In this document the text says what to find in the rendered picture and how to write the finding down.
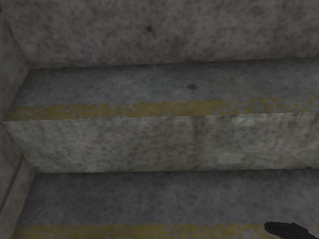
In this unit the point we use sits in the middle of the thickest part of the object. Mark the right robot hand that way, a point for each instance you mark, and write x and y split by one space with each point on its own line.
287 230

